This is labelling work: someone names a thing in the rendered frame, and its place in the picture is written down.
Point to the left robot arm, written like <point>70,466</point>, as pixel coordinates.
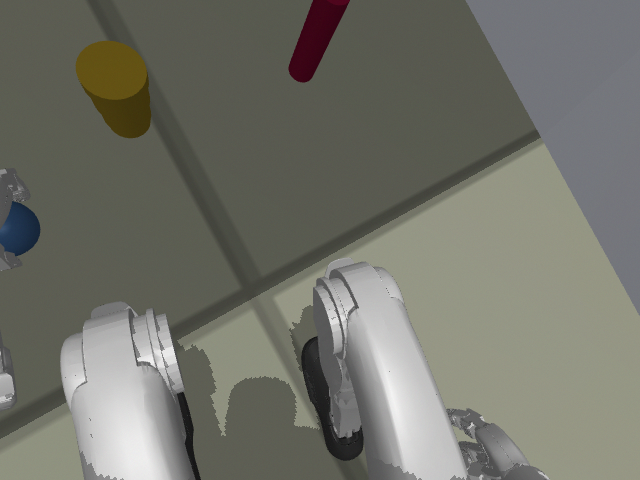
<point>8,393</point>

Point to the left robot hand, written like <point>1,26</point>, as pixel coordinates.
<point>11,188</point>

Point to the right robot hand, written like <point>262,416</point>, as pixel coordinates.
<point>495,454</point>

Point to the left robot foot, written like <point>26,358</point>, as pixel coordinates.
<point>189,433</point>

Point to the right robot foot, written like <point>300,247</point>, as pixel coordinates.
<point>342,448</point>

